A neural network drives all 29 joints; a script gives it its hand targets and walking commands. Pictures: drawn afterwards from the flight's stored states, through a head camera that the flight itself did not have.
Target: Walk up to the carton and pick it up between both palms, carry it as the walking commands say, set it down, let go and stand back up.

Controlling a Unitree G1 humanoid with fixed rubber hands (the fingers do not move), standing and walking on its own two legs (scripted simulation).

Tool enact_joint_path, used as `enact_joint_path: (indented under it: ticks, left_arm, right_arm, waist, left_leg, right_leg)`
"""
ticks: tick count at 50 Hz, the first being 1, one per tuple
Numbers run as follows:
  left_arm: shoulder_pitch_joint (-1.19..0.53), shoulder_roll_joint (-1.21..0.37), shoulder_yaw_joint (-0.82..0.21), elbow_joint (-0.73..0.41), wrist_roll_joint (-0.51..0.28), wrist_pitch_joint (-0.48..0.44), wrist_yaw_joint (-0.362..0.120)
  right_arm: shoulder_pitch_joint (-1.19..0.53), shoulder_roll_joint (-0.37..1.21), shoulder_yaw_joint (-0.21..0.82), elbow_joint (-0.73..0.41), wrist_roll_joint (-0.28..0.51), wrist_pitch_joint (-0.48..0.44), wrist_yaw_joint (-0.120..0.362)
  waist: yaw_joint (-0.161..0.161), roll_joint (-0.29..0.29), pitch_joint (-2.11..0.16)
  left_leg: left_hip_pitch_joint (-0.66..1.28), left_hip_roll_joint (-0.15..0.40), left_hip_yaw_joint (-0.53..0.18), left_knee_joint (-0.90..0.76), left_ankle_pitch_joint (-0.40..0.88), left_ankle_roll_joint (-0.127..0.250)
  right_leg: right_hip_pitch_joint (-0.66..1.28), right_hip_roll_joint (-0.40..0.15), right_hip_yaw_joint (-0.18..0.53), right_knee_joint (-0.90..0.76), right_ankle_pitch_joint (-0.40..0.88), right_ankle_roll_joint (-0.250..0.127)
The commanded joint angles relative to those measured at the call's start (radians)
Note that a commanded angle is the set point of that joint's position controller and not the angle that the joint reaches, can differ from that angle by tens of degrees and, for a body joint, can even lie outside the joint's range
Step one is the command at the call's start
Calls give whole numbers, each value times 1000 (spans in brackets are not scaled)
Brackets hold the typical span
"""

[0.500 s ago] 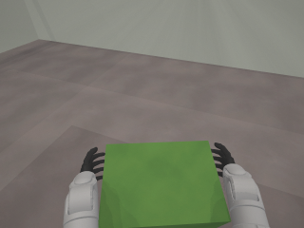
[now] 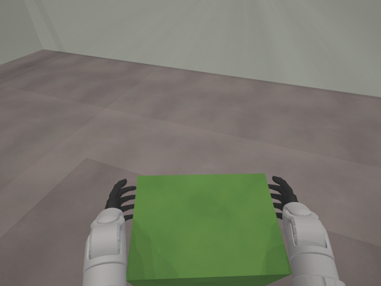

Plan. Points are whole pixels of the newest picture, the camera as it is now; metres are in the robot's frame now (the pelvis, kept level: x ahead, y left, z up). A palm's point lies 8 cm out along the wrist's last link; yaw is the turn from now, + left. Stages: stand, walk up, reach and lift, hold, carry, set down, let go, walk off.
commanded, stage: reach and lift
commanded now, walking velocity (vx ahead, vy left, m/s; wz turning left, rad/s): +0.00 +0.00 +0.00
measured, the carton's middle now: (201, 236) +0.28 -0.01 -0.05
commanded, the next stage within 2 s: hold in 0.16 s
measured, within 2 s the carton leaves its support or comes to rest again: neither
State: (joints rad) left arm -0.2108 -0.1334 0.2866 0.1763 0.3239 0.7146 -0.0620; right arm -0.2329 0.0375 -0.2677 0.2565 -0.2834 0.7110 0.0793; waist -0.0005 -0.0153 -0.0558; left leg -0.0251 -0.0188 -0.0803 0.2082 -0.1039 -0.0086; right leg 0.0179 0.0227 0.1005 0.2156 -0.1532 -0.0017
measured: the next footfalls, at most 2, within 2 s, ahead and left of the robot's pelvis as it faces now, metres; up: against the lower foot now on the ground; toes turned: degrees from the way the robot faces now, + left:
right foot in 1.74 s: -0.04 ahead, -0.11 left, +0.00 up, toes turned -22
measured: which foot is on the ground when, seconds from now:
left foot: down 0.00-1.00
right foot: down 0.00-1.00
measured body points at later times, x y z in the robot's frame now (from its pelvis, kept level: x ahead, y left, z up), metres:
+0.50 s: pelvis -0.01 +0.00 +0.00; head -0.06 +0.00 +0.45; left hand +0.29 +0.18 +0.05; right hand +0.30 -0.20 +0.04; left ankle +0.01 +0.12 -0.75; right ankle -0.02 -0.12 -0.75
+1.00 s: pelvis +0.00 +0.00 +0.00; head -0.06 +0.01 +0.44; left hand +0.29 +0.18 +0.04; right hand +0.29 -0.20 +0.04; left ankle +0.01 +0.12 -0.75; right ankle -0.02 -0.12 -0.75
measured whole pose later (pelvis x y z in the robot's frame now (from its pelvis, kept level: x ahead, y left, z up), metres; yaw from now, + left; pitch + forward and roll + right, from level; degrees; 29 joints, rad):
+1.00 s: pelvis +0.00 +0.00 +0.00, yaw +0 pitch -3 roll +0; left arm -0.22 -0.12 0.29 0.18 0.31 0.72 -0.06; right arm -0.25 0.04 -0.27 0.25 -0.27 0.73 0.06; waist 0.00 -0.01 -0.07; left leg -0.10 -0.02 -0.08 0.31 -0.15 -0.01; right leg -0.05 0.03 0.09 0.30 -0.19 0.00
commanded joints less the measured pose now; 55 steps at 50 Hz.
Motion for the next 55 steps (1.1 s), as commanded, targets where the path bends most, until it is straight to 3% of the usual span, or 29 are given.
enact_joint_path:
  ticks: [1,2,4,5,8,20,21,23,24,27,29,31,32,33,34,37,39,40,41,42,43,44,47,48,49,50,51,52,55]
  left_arm:
    - [-505,-819,-584,-38,-339,-35,-279]
    - [-526,-818,-588,-51,-324,-29,-280]
    - [-517,-784,-551,-21,-331,-35,-274]
    - [-538,-789,-571,-20,-341,-31,-278]
    - [-494,-811,-589,-2,-336,-30,-281]
    - [-552,-813,-537,61,-320,-31,-305]
    - [-607,-788,-546,27,-331,-37,-303]
    - [-590,-757,-529,52,-323,-36,-306]
    - [-521,-793,-516,76,-303,-32,-307]
    - [-591,-812,-572,25,-341,-44,-316]
    - [-486,-797,-534,38,-316,-26,-324]
    - [-518,-788,-553,53,-322,-28,-315]
    - [-559,-788,-548,15,-303,-35,-318]
    - [-494,-800,-546,59,-315,-34,-314]
    - [-482,-814,-577,15,-320,-28,-308]
    - [-515,-803,-593,-27,-345,-44,-303]
    - [-498,-787,-566,-1,-323,-41,-308]
    - [-476,-767,-577,-33,-347,-43,-313]
    - [-495,-779,-598,-54,-322,-44,-311]
    - [-431,-768,-600,-71,-352,-43,-306]
    - [-491,-783,-606,-59,-353,-34,-305]
    - [-432,-767,-563,-14,-326,-31,-297]
    - [-546,-759,-557,23,-328,-32,-300]
    - [-514,-778,-549,52,-316,-23,-315]
    - [-569,-778,-588,-17,-327,-24,-303]
    - [-628,-826,-626,-27,-349,-16,-294]
    - [-512,-851,-627,28,-354,-6,-285]
    - [-537,-841,-649,-47,-360,0,-283]
    - [-539,-852,-703,-105,-454,57,-265]
  right_arm:
    - [-483,838,522,-118,280,-48,294]
    - [-487,845,516,-79,274,-50,291]
    - [-500,854,526,-21,269,-41,300]
    - [-545,839,531,-60,284,-51,301]
    - [-505,846,547,-44,283,-41,296]
    - [-529,867,484,8,263,-46,294]
    - [-546,888,487,5,250,-41,294]
    - [-558,894,498,40,247,-49,299]
    - [-581,896,509,-11,282,-51,303]
    - [-518,937,519,4,252,-51,295]
    - [-514,886,491,-51,284,-49,287]
    - [-479,889,505,2,259,-30,285]
    - [-513,870,496,-31,277,-42,291]
    - [-480,890,510,-5,270,-45,286]
    - [-489,874,512,-58,278,-46,289]
    - [-496,898,532,-73,278,-50,281]
    - [-500,875,555,-68,280,-49,280]
    - [-462,899,579,-103,284,-48,272]
    - [-485,873,555,-123,298,-48,271]
    - [-451,877,586,-96,307,-43,268]
    - [-440,862,553,-128,296,-46,260]
    - [-423,851,557,-64,265,-25,262]
    - [-541,874,545,-53,278,-34,274]
    - [-555,845,506,-59,265,-37,285]
    - [-603,890,588,-121,315,-29,271]
    - [-576,911,546,-93,301,-15,270]
    - [-530,930,588,-73,324,7,274]
    - [-572,913,601,-107,320,12,274]
    - [-500,962,643,-128,378,62,252]
  waist:
    - [-28,10,-247]
    - [-23,53,-214]
    - [26,-61,-97]
    - [-1,15,-188]
    - [10,-29,-194]
    - [14,16,-117]
    - [-17,-81,-137]
    - [6,-91,-85]
    - [44,-9,-116]
    - [-5,-59,-209]
    - [7,38,-205]
    - [3,-22,-92]
    - [-12,74,-226]
    - [24,-29,-145]
    - [7,52,-188]
    - [23,-50,-229]
    - [6,22,-178]
    - [10,-58,-188]
    - [-20,47,-267]
    - [22,-64,-211]
    - [-20,16,-257]
    - [5,-59,-107]
    - [15,-48,-83]
    - [11,13,-175]
    - [0,42,-120]
    - [-21,94,-234]
    - [-30,-1,-167]
    - [-20,47,-274]
    - [-14,-58,-258]
  left_leg:
    - [184,-74,18,16,259,-39]
    - [173,-70,24,26,245,-34]
    - [109,-71,28,11,130,-12]
    - [104,-78,31,21,140,-11]
    - [151,-79,21,31,253,-8]
    - [77,-87,44,17,107,-12]
    - [151,-71,36,19,80,-5]
    - [124,-82,46,25,33,1]
    - [120,-79,54,18,91,5]
    - [114,-82,31,38,161,-10]
    - [84,-89,37,19,245,-22]
    - [109,-76,37,16,147,-21]
    - [126,-85,46,11,152,-24]
    - [89,-80,23,20,211,-11]
    - [149,-86,31,25,227,-25]
    - [161,-63,13,41,225,-21]
    - [125,-86,27,23,192,-5]
    - [104,-83,7,33,242,2]
    - [137,-95,36,42,282,-15]
    - [112,-88,34,25,250,-11]
    - [127,-88,25,30,292,-34]
    - [105,-83,30,16,187,-13]
    - [80,-84,44,30,56,-1]
    - [86,-84,44,21,75,-13]
    - [-108,104,7,155,-34,0]
    - [-149,116,-15,194,-66,8]
    - [-207,136,-22,234,-55,1]
    - [-179,130,-27,251,-47,1]
    - [-211,130,5,349,96,-12]
  right_leg:
    - [-66,89,-30,-3,252,8]
    - [-80,83,-32,-6,209,2]
    - [-103,96,-56,-22,104,9]
    - [-38,83,-32,-9,136,-1]
    - [-63,83,-34,-22,212,6]
    - [-82,47,-34,-39,128,-8]
    - [-138,70,-47,-36,60,-4]
    - [-150,79,-45,-41,5,-4]
    - [-110,63,-47,-21,79,3]
    - [-66,85,-49,-3,192,13]
    - [-27,63,-39,-9,311,16]
    - [-88,85,-48,-39,145,10]
    - [-47,75,-26,-34,157,4]
    - [-45,84,-48,-28,238,17]
    - [-53,86,-37,-17,204,7]
    - [-64,81,-39,-11,201,15]
    - [-63,72,-35,-2,265,22]
    - [2,68,-13,1,369,30]
    - [6,48,6,-1,362,14]
    - [18,69,-21,-4,343,35]
    - [23,81,-25,-1,369,19]
    - [-59,72,-37,-25,257,19]
    - [-112,85,-50,-17,69,8]
    - [-70,75,-42,-26,80,1]
    - [-198,-91,-39,96,-103,-21]
    - [-153,-96,-29,160,-124,-25]
    - [-267,-129,-18,163,-162,-32]
    - [-235,-110,-16,187,-137,-28]
    - [-299,-148,17,266,87,-45]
